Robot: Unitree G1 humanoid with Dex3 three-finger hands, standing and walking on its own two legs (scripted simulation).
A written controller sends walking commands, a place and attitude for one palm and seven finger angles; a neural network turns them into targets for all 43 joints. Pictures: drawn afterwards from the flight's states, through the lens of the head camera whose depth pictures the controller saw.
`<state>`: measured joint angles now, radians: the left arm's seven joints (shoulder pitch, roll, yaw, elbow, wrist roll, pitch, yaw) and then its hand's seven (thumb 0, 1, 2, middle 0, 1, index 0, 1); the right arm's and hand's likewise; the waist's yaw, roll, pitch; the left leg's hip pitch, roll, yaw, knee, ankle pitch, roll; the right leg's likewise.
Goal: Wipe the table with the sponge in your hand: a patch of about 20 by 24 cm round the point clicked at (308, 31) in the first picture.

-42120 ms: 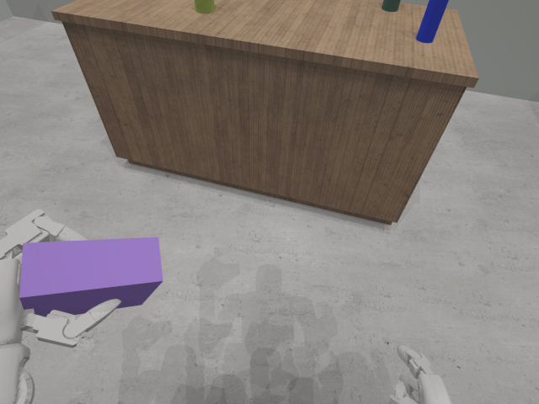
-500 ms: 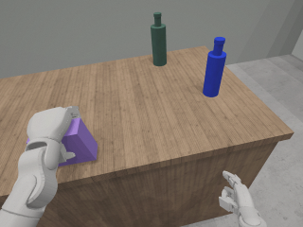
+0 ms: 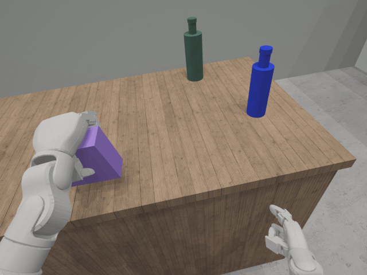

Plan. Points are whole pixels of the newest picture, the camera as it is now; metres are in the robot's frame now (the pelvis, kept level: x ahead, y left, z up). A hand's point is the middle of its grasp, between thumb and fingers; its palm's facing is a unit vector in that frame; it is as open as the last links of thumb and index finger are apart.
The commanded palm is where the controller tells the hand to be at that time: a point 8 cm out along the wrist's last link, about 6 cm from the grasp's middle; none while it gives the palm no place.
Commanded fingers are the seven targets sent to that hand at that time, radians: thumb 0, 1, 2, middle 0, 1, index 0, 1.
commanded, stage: lift the sponge slowly off the table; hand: left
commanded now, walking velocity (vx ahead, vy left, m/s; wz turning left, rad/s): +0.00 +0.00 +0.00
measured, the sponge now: (88, 163) +0.27 +0.27 +0.13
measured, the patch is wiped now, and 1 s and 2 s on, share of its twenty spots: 0.90 0.90 0.90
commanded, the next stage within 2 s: bring the sponge back beside the body in 0.76 s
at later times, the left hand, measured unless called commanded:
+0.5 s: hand (71, 131) +0.27 +0.26 +0.23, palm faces +0.28 -0.12 -0.95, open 9.4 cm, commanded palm +0.23 +0.26 +0.29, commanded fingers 0.00 0.10 1.30 -1.20 -1.60 -1.20 -1.60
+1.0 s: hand (75, 128) +0.28 +0.25 +0.23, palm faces +0.29 -0.16 -0.94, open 9.4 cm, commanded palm +0.22 +0.26 +0.30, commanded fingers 0.00 0.10 1.30 -1.20 -1.60 -1.20 -1.60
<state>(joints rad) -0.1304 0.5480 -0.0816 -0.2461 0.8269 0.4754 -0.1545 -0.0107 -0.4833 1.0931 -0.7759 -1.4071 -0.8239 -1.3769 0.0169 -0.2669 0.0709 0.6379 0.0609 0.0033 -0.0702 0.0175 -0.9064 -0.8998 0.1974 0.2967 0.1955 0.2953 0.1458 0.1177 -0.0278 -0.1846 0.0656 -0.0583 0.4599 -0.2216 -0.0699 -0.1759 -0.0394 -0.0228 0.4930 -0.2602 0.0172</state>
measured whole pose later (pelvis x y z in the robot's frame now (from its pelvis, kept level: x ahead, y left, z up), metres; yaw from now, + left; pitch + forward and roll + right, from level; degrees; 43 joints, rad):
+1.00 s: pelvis -0.01 +0.00 +0.00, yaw -1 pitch -3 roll +0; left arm -0.21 0.60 -0.03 -0.32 0.75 0.54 -0.20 -0.01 -0.48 1.09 -0.78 -1.41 -0.82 -1.38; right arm 0.02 -0.27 0.09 0.59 0.08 0.04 -0.07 0.02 -0.91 -0.90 0.20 0.30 0.20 0.30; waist 0.14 0.12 -0.04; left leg -0.21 0.07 -0.05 0.47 -0.22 -0.07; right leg -0.21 -0.04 -0.01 0.52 -0.26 0.02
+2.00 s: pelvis -0.02 +0.00 +0.00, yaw -1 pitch -5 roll +0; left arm 0.16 0.63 0.08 -0.55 0.70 0.46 -0.17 -0.01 -0.48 1.09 -0.78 -1.41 -0.82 -1.38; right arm 0.03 -0.27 0.08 0.58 0.06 0.00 -0.08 0.02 -0.91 -0.90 0.20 0.30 0.20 0.30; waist 0.17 0.12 -0.03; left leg -0.20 0.07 -0.05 0.51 -0.23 -0.07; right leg -0.19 -0.03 -0.01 0.53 -0.26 0.02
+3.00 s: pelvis -0.03 +0.00 -0.01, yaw +0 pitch +3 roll -2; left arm 0.31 0.53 0.55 -0.74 -0.06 -0.17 0.14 -0.01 -0.49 1.09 -0.78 -1.41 -0.83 -1.38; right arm 0.25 -0.24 0.03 0.61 0.02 -0.04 -0.05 0.02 -0.91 -0.90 0.20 0.30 0.20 0.30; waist -0.03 0.00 0.02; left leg -0.40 0.06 -0.07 0.65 -0.30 -0.04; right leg -0.36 0.00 -0.04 0.55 -0.23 0.02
